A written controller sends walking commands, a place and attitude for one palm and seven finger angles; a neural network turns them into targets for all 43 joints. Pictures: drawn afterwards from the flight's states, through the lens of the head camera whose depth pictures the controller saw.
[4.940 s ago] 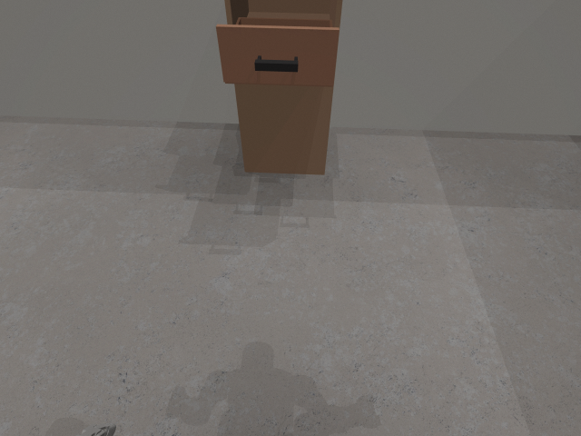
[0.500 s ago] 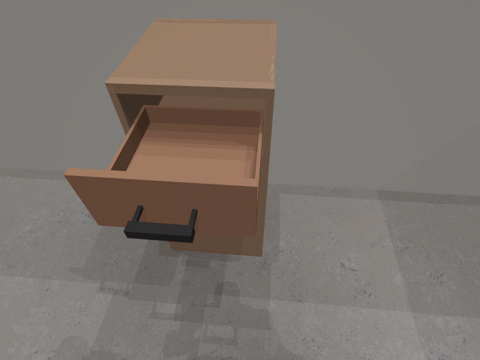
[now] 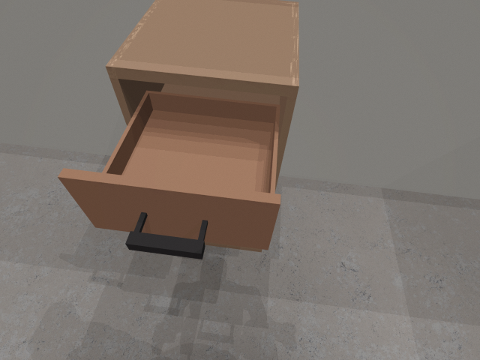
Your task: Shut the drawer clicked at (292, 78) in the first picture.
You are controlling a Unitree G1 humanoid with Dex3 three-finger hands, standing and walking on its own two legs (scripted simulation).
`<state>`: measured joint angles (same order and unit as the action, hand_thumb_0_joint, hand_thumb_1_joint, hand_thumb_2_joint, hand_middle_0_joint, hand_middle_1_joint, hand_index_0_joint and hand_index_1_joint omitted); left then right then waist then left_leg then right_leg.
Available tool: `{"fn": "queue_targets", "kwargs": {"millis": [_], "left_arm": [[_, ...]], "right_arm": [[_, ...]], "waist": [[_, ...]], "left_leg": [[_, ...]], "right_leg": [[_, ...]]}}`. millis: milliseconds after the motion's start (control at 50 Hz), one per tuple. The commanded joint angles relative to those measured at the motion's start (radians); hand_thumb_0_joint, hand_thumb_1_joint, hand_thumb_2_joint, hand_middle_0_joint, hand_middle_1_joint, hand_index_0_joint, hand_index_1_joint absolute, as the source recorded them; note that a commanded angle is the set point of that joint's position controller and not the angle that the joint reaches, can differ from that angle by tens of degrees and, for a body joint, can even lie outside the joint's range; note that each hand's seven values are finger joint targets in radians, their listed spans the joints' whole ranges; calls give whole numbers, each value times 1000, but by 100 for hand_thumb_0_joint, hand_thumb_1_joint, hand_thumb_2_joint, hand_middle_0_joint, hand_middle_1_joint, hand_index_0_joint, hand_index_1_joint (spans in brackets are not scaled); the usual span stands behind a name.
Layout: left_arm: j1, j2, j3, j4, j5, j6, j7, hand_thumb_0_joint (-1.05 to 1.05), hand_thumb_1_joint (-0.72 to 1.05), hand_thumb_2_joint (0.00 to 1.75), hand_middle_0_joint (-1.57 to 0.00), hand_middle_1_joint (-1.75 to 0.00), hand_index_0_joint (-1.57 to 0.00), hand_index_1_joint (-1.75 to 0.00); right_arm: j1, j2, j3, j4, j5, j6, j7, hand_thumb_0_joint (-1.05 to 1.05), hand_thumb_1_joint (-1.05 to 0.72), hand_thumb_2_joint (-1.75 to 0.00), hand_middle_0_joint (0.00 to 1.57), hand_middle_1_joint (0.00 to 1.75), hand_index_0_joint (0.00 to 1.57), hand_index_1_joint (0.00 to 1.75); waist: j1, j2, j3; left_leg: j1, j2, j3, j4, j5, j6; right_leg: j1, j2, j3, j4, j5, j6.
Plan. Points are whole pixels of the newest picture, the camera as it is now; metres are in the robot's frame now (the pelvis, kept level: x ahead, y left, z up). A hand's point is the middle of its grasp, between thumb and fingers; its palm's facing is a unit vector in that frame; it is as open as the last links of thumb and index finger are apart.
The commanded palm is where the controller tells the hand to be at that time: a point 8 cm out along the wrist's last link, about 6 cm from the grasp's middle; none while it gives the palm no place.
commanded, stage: come to a stop and stand still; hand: left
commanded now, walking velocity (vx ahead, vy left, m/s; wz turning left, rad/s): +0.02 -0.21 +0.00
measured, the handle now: (169, 233) +0.32 +0.16 -0.02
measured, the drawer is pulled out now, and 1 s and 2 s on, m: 0.29 0.29 0.29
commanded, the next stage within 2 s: look again from close up in 0.98 s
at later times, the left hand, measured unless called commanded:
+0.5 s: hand out of the picture -0.01 +0.15 -0.16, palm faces -0.01 -0.97 -0.23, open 7.4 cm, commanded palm none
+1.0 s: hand out of the picture -0.06 +0.07 -0.17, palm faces +0.06 -0.99 -0.15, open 7.4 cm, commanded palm none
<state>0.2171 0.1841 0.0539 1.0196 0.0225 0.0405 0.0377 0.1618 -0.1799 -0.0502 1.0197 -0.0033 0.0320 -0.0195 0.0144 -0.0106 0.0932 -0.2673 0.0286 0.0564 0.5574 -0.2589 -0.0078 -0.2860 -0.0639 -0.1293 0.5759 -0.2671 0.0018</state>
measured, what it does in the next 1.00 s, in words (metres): steps on the spot: right foot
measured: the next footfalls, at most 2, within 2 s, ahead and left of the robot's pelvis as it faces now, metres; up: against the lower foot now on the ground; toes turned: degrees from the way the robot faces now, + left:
right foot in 0.48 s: -0.04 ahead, -0.15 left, +0.00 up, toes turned -3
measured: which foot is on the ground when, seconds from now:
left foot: down 0.00-1.00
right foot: down 0.00-0.00, up 0.02-0.46, down 0.48-1.00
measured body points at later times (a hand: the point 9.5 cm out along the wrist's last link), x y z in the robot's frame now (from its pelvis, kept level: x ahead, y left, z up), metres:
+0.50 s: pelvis -0.04 -0.03 +0.01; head -0.03 -0.04 +0.46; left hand -0.01 +0.20 -0.15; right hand -0.06 -0.27 -0.16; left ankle +0.01 +0.11 -0.73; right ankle -0.08 -0.15 -0.73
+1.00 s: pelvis -0.04 -0.08 +0.01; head -0.03 -0.09 +0.46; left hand -0.06 +0.12 -0.15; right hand -0.07 -0.28 -0.16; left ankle -0.01 +0.10 -0.73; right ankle -0.08 -0.15 -0.73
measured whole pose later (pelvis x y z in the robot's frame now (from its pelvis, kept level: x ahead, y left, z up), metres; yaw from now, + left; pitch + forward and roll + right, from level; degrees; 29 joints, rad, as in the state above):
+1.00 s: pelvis -0.04 -0.08 +0.01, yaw +0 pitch -2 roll +0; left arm 0.33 0.08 0.01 1.15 0.01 0.01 0.03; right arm 0.31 -0.12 -0.01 1.17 -0.01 0.02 -0.04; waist -0.01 0.02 0.03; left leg -0.21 0.10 -0.02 0.43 -0.18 -0.09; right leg -0.10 0.05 -0.08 0.43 -0.30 -0.07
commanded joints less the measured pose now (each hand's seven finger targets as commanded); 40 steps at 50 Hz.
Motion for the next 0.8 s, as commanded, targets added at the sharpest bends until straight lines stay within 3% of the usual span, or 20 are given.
{"fn": "queue_targets", "kwargs": {"millis": [0,20,40,60,80,120,200,300,340,380,420,440,460,480,500,540,580,640,680,780], "left_arm": [[48,71,11,-54,-5,5,9,0,90,90,-20,-30,-20,-30],[47,81,19,-39,-3,10,4,0,90,90,-20,-30,-20,-30],[80,86,20,-22,-1,2,-3,0,90,90,-20,-30,-20,-30],[97,86,23,-1,-2,-1,-9,0,90,90,-20,-30,-20,-30],[103,87,23,8,-1,-1,-13,0,90,90,-20,-30,-20,-30],[102,89,24,12,1,4,-17,0,90,90,-20,-30,-20,-30],[78,77,21,0,1,12,-20,0,90,90,-20,-30,-20,-30],[48,48,7,-6,-2,10,-26,0,90,90,-20,-30,-20,-30],[55,39,-1,3,-6,3,-25,0,90,90,-20,-30,-20,-30],[112,27,-4,29,-8,-5,-22,0,90,90,-20,-30,-20,-30],[179,49,-5,62,-5,-19,-15,0,90,90,-20,-30,-20,-30],[163,93,-4,60,-3,-29,-8,0,90,90,-20,-30,-20,-30],[125,136,-3,50,-6,-35,-6,0,90,90,-20,-30,-20,-30],[82,149,-3,39,-9,-40,-6,0,90,90,-20,-30,-20,-30],[61,136,-2,37,-8,-43,-5,0,90,90,-20,-30,-20,-30],[46,82,-18,47,-11,-47,-4,0,90,90,-20,-30,-20,-30],[68,61,-25,56,-20,-54,-5,0,90,90,-20,-30,-20,-30],[111,46,-26,69,-22,-52,-4,0,90,90,-20,-30,-20,-30],[125,57,-21,82,-24,-49,-3,0,90,90,-20,-30,-20,-30],[143,48,-19,88,-21,-51,-1,0,90,90,-20,-30,-20,-30]], "right_arm": [[92,-161,-19,-36,-20,-32,-23,0,-90,-90,20,30,20,30],[61,-151,-13,-36,-22,-32,-33,0,-90,-90,20,30,20,30],[32,-134,-4,-40,-21,-37,-35,0,-90,-90,20,30,20,30],[21,-123,0,-38,-21,-40,-37,0,-90,-90,20,30,20,30],[34,-126,0,-35,-19,-43,-38,0,-90,-90,20,30,20,30],[78,-130,-7,-19,-16,-44,-41,0,-90,-90,20,30,20,30],[128,-139,-14,1,-17,-41,-43,0,-90,-90,20,30,20,30],[132,-151,-25,15,-21,-32,-32,0,-90,-90,20,30,20,30],[120,-153,-29,23,-22,-29,-25,0,-90,-90,20,30,20,30],[110,-156,-31,31,-20,-27,-21,0,-90,-90,20,30,20,30],[118,-120,-28,42,-10,-25,-16,0,-90,-90,20,30,20,30],[130,-67,-17,46,-2,-25,-10,0,-90,-90,20,30,20,30],[120,-17,2,36,0,-23,-3,0,-90,-90,20,30,20,30],[105,-21,5,36,-12,-14,0,0,-90,-90,20,30,20,30],[100,-27,6,41,-18,-8,0,0,-90,-90,20,30,20,30],[164,-23,12,79,-17,-15,-5,0,-90,-90,20,30,20,30],[216,-18,23,112,-13,-28,-10,0,-90,-90,20,30,20,30],[219,-29,28,128,-11,-29,-19,0,-90,-90,20,30,20,30],[209,-21,29,134,-10,-27,-20,0,-90,-90,20,30,20,30],[218,-9,27,136,-10,-25,-23,0,-90,-90,20,30,20,30]], "waist": [[-32,262,-108],[-14,237,-74],[7,205,-85],[9,159,-98],[3,126,-114],[-17,130,-133],[-39,148,-120],[-57,195,-105],[-52,209,-90],[-26,201,-106],[-2,117,-101],[-8,5,-77],[-23,-110,-49],[-22,-185,-18],[-13,-264,50],[-46,-189,62],[-50,-87,14],[-30,-74,36],[-25,-5,26],[-24,-14,16]], "left_leg": [[10,349,-356,-322,401,168],[-15,315,-324,-327,330,160],[22,296,-293,-303,340,162],[68,276,-246,-293,355,160],[113,263,-219,-286,387,155],[174,259,-191,-279,429,147],[216,274,-190,-278,441,156],[162,255,-207,-322,170,153],[105,248,-225,-336,64,149],[66,220,-211,-323,-9,125],[-18,145,-137,-248,-58,58],[-90,84,-85,-152,-73,14],[-69,35,-22,-95,-98,-16],[-24,32,-20,-53,-88,-16],[-35,35,-34,-11,-74,-9],[5,49,-40,-34,26,-6],[67,56,-53,-109,164,-7],[83,75,-66,-140,177,-9],[86,69,-58,-134,185,-17],[85,66,-51,-129,170,-20]], "right_leg": [[-62,40,144,329,-312,17],[-86,40,193,401,-258,12],[-114,44,199,432,-219,13],[-135,43,198,459,-177,20],[-155,46,193,477,-147,29],[-180,45,191,490,-124,41],[-180,34,174,418,-151,50],[-89,24,119,210,-202,36],[-24,32,100,110,-202,25],[57,43,77,-27,-119,14],[199,27,80,-253,35,7],[214,-76,219,-326,-18,-28],[100,-185,310,-398,-131,-74],[-26,-202,345,-445,-254,-98],[-82,-177,347,-465,-259,-104],[-55,-133,273,-396,-81,-107],[-6,-86,207,-304,65,-78],[-7,-44,198,-318,2,-53],[16,-51,200,-313,39,-49],[37,-52,205,-322,58,-49]]}}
